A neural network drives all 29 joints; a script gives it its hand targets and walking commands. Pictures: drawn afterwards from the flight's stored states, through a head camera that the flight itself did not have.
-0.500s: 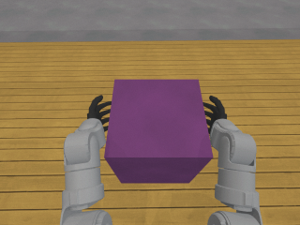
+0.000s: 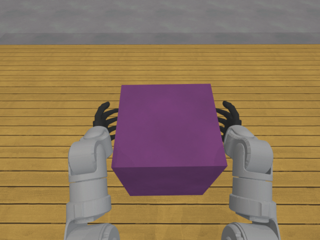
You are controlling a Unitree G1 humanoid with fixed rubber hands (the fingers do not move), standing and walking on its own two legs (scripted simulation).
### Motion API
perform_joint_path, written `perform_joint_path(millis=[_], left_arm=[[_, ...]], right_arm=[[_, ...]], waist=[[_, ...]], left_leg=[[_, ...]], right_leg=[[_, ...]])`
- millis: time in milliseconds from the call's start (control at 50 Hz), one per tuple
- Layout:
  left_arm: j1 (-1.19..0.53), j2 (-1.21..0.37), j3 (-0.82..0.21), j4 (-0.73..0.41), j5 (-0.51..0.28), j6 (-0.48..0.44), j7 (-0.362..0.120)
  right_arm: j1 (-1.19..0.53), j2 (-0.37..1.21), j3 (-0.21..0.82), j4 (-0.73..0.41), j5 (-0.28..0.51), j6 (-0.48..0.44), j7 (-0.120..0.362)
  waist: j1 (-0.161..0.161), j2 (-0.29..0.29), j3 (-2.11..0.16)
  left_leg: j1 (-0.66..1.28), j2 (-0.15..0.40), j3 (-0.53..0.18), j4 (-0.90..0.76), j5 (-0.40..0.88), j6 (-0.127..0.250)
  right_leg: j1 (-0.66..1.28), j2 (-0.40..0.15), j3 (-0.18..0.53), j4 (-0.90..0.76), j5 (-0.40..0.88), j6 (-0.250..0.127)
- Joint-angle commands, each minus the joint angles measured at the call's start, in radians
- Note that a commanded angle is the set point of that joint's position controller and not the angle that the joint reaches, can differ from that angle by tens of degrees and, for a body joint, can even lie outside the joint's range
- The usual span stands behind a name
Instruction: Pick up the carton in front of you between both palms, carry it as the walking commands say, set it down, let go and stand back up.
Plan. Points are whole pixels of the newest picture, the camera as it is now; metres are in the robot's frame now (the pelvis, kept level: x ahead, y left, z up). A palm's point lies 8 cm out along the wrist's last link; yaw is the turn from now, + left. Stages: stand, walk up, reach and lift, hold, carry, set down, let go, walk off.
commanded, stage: carry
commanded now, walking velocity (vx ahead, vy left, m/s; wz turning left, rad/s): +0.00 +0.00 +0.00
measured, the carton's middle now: (166, 145) +0.34 +0.00 +0.04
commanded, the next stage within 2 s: none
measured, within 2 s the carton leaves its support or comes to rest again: neither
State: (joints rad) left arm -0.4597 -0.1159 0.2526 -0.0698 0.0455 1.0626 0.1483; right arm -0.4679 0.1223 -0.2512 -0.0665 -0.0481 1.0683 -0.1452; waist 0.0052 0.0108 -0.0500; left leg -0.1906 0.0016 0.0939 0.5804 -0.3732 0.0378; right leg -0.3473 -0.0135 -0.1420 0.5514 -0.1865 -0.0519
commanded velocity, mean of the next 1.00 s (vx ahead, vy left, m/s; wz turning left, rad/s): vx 0.00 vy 0.00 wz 0.00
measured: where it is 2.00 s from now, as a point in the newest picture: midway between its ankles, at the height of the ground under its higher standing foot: outside the picture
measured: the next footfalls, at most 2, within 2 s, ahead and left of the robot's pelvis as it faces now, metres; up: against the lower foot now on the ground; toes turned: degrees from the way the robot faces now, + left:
none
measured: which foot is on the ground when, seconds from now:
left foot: down 0.00-1.00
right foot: down 0.00-1.00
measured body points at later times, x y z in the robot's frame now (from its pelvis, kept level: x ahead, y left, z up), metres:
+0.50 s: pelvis -0.04 +0.00 +0.00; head -0.05 +0.00 +0.45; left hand +0.30 +0.15 +0.11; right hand +0.30 -0.15 +0.11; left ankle -0.11 +0.08 -0.72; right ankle +0.00 -0.09 -0.73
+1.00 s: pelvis -0.06 +0.00 +0.00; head -0.08 +0.00 +0.45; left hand +0.28 +0.16 +0.11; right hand +0.28 -0.15 +0.11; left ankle -0.11 +0.08 -0.72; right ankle +0.00 -0.10 -0.73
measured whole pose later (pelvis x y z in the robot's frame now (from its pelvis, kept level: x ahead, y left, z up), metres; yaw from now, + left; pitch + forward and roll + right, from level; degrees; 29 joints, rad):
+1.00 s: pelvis -0.06 +0.00 +0.00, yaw +0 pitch +1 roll +0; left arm -0.49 -0.11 0.28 0.04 0.06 1.09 0.15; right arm -0.49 0.12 -0.27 0.04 -0.06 1.09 -0.15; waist 0.00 0.00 -0.09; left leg -0.23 -0.01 0.12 0.61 -0.32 0.06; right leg -0.36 -0.04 -0.14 0.51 -0.10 -0.05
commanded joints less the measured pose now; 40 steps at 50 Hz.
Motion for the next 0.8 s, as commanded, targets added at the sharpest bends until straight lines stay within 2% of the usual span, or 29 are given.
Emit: perform_joint_path(millis=[0,60,160,300,500,780], left_arm=[[-0.557,-0.756,-0.626,-0.052,-0.192,0.002,-0.025],[-0.572,-0.768,-0.626,-0.047,-0.196,0.002,-0.027],[-0.583,-0.769,-0.618,-0.040,-0.193,0.004,-0.026],[-0.585,-0.760,-0.602,-0.024,-0.183,0.008,-0.022],[-0.595,-0.743,-0.563,0.022,-0.157,0.020,-0.013],[-0.622,-0.756,-0.543,0.058,-0.152,0.021,-0.006]], right_arm=[[-0.517,0.735,0.598,-0.042,0.163,-0.005,0.018],[-0.546,0.745,0.605,-0.054,0.169,-0.005,0.019],[-0.562,0.748,0.605,-0.052,0.171,-0.004,0.018],[-0.578,0.745,0.604,-0.041,0.176,-0.001,0.016],[-0.594,0.739,0.573,0.008,0.164,0.010,0.006],[-0.618,0.752,0.545,0.045,0.155,0.012,-0.002]], waist=[[-0.006,0.019,-0.408],[-0.001,-0.005,-0.414],[-0.002,0.002,-0.403],[0.001,-0.011,-0.389],[-0.002,-0.016,-0.335],[-0.002,-0.013,-0.333]], left_leg=[[0.114,0.134,-0.081,0.013,0.725,-0.006],[0.101,0.124,-0.078,0.000,0.617,-0.012],[0.086,0.144,-0.088,-0.007,0.641,0.006],[0.050,0.136,-0.090,-0.031,0.489,0.012],[-0.009,0.133,-0.104,-0.073,0.288,0.017],[-0.028,0.137,-0.111,-0.077,0.290,0.020]], right_leg=[[0.215,-0.120,0.098,0.024,0.638,-0.034],[0.228,-0.140,0.114,0.026,0.685,-0.043],[0.216,-0.130,0.110,0.023,0.564,-0.034],[0.233,-0.145,0.132,-0.011,0.512,-0.038],[0.202,-0.152,0.153,-0.065,0.341,-0.032],[0.185,-0.152,0.150,-0.076,0.320,-0.023]])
